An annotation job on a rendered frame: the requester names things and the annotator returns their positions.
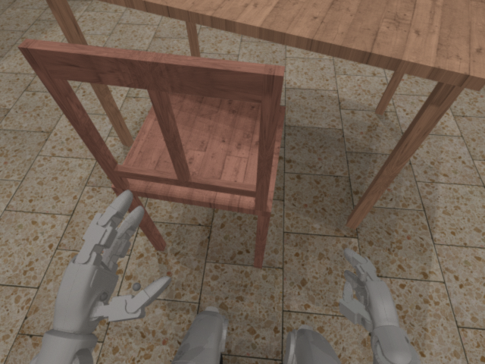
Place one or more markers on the robot right forearm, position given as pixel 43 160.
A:
pixel 391 345

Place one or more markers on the left robot hand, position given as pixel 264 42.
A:
pixel 89 274

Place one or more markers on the right robot thigh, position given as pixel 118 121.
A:
pixel 309 347

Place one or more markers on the table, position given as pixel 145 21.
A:
pixel 441 40

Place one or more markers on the chair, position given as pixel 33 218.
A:
pixel 197 150

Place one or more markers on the robot left forearm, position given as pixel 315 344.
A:
pixel 59 347

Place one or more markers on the right robot hand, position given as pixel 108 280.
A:
pixel 373 295

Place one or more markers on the robot thigh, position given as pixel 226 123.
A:
pixel 309 347
pixel 204 341

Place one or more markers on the left robot thigh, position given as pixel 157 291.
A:
pixel 204 341

